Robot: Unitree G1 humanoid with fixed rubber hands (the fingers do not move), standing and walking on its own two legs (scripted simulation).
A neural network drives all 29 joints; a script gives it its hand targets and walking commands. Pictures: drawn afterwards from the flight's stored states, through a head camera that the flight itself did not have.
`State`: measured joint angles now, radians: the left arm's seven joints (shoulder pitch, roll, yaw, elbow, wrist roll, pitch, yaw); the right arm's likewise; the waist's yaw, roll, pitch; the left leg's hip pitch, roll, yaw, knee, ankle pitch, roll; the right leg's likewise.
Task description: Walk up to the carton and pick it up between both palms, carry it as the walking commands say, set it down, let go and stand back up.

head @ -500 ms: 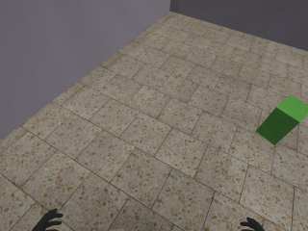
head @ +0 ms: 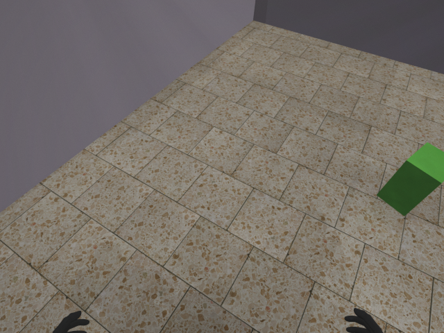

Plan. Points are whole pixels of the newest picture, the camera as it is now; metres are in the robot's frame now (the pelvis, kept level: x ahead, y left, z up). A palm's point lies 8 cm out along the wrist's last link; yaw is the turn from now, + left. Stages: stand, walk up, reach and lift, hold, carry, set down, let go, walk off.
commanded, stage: stand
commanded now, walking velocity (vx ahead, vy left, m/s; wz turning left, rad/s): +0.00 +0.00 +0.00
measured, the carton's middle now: (415, 180) +0.92 -0.99 -0.60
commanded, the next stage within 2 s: walk up in 0.84 s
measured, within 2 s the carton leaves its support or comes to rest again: neither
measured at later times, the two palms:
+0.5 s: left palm out of the picture +0.10 +0.27 -0.09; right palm out of the picture +0.09 -0.30 -0.09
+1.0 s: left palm out of the picture +0.06 +0.28 -0.09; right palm out of the picture +0.06 -0.30 -0.08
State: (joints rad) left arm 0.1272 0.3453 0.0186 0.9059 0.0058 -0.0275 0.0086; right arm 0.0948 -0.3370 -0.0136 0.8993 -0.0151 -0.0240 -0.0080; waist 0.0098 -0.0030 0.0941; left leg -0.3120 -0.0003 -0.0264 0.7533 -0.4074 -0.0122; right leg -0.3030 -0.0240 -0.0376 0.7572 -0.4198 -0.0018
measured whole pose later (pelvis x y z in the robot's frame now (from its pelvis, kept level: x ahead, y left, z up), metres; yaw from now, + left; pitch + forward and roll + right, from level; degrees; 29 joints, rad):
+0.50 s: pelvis -0.01 -0.01 +0.02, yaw +0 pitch -3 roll +0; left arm 0.10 0.33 0.00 1.00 0.00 -0.03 0.00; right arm 0.09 -0.33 -0.01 1.03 -0.01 -0.02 0.00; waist -0.01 -0.01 0.10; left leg -0.21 0.02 -0.03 0.56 -0.30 -0.03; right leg -0.20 -0.01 -0.05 0.57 -0.31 -0.02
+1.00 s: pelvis -0.02 -0.01 +0.03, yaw +0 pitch -4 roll +0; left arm 0.10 0.33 0.01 1.07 0.01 -0.02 0.00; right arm 0.09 -0.33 -0.01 1.10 -0.01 -0.02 0.01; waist 0.00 0.00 0.08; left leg -0.14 0.02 -0.03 0.39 -0.19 -0.03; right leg -0.13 0.00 -0.05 0.39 -0.20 -0.01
